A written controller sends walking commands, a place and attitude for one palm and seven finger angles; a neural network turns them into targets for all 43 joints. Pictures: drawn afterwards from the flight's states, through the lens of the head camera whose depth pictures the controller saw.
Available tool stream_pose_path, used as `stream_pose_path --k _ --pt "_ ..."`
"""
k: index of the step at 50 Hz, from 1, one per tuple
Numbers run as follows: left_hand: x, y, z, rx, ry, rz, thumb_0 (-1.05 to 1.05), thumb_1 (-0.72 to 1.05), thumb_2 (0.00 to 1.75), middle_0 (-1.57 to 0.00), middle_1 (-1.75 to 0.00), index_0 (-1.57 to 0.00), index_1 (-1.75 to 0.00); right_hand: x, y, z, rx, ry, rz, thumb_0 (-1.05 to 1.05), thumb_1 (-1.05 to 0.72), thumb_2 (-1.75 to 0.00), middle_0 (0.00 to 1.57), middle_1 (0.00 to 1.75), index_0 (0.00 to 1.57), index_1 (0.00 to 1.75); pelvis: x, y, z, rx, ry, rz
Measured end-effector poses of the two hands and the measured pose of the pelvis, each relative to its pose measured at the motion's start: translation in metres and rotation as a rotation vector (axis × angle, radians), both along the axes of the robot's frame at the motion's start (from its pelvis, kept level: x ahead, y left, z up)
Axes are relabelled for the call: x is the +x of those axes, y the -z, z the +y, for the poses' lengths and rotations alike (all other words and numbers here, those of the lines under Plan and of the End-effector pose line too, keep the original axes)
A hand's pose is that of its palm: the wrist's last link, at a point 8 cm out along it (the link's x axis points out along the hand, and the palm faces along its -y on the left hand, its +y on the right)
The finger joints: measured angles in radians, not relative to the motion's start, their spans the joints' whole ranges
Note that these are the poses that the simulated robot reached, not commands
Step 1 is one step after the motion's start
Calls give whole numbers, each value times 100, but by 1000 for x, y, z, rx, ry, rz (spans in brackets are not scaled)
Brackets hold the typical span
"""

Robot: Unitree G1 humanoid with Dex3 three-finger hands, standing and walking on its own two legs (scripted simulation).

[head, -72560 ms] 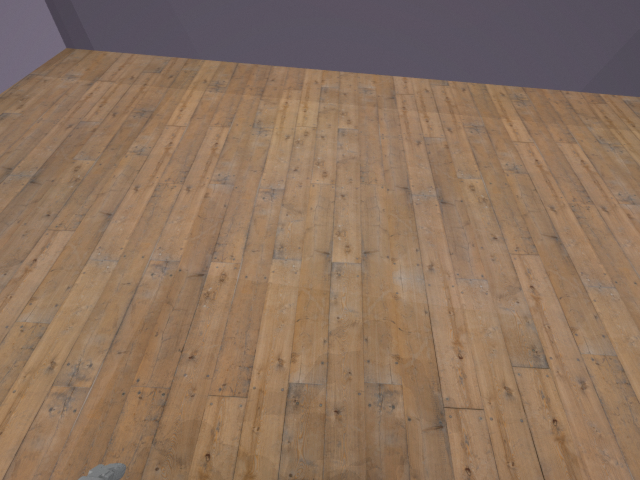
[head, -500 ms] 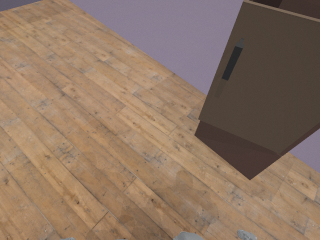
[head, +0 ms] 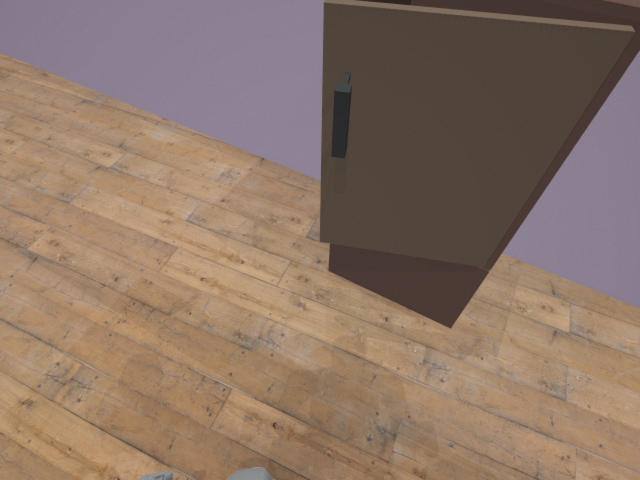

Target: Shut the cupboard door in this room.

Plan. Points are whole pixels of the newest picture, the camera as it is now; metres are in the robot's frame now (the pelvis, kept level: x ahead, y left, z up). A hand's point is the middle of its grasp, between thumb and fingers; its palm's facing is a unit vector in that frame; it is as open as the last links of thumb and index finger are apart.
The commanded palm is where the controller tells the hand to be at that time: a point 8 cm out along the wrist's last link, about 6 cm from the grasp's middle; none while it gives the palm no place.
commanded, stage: turn to face it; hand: left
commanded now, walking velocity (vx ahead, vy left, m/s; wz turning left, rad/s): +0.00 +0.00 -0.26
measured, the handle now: (342, 115) +0.68 +0.00 +0.06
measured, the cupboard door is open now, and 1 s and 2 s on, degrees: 18 18 18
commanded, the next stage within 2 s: take the last steps up to it in 0.06 s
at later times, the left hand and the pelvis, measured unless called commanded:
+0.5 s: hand out of the picture +0.10 +0.17 -0.16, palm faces -0.06 -0.98 -0.21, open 7.4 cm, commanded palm none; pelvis +0.05 -0.02 +0.00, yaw -6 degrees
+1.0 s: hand (271, 367) +0.30 +0.10 -0.16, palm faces -0.19 -0.96 -0.20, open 7.4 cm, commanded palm none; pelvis +0.18 -0.07 +0.00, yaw -11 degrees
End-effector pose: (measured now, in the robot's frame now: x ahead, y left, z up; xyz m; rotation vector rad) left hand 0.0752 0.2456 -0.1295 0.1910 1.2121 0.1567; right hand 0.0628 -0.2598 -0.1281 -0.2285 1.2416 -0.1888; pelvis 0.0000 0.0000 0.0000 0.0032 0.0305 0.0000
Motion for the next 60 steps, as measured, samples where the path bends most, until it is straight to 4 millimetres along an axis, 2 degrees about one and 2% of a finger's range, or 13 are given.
stream_pose_path --k 5,11,15,20,25,29,33,37,42,47,51,56,60 --pt "11 19 6 -40 9 17 1 90 90 -20 -30 -20 -30 -2 0 20 -11 16 -24 1 -91 -90 20 30 20 30 9 8 11 -13 39 -6" --pt "26 9 3 -43 42 28 1 91 90 -20 -30 -20 -30 -21 -3 32 17 45 19 1 -90 -90 21 30 20 30 12 -2 9 -27 69 -12" --pt "37 2 -7 -34 80 18 1 91 90 -20 -30 -20 -30 -37 5 24 46 94 53 1 -90 -90 21 30 20 30 18 -2 0 -35 95 -16" --pt "40 3 -21 -9 88 10 1 91 90 -20 -30 -20 -30 -49 20 1 58 151 104 1 -90 -90 21 30 20 30 31 6 -16 -27 108 -23" --pt "25 3 -29 -15 61 80 1 90 90 -20 -30 -20 -30 -22 6 -16 34 150 90 1 -90 -90 21 30 20 30 52 -2 -21 -22 111 -20" --pt "17 12 -33 -43 57 169 1 90 90 -20 -30 -20 -30 15 -3 -19 13 137 36 1 -91 -90 20 30 20 30 72 -3 -21 -25 119 -15" --pt "23 32 -31 -79 46 239 1 90 90 -20 -30 -20 -30 53 -2 -14 -18 117 -25 1 -91 -90 20 30 20 30 98 9 -16 -37 136 -21" --pt "54 35 -33 -84 97 265 1 91 90 -20 -30 -20 -30 64 -5 -7 -24 142 -42 1 -90 -90 20 30 20 30 116 7 -18 -24 177 -29" --pt "125 18 -47 -81 135 155 1 91 90 -19 -30 -20 -30 49 -8 -1 17 186 55 1 -90 -90 21 30 20 30 137 -6 -29 -29 186 -21" --pt "194 4 -75 -60 188 43 1 91 90 -19 -30 -19 -30 34 -1 -8 78 252 156 1 -90 -90 21 30 20 30 161 -8 -51 -27 191 -20" --pt "237 7 -103 -24 218 -34 1 91 90 -19 -30 -20 -30 33 19 -25 122 295 215 1 -90 -90 21 30 20 30 183 6 -79 14 189 -28" --pt "255 2 -134 -22 223 -32 0 91 90 -19 -30 -20 -30 57 25 -46 124 305 232 1 -90 -90 20 30 20 30 199 3 -92 -6 174 -30" --pt "255 4 -142 -43 190 -27 0 90 90 -20 -30 -20 -30 88 17 -61 89 268 185 1 -91 -90 20 30 20 30 200 -1 -93 4 165 -39"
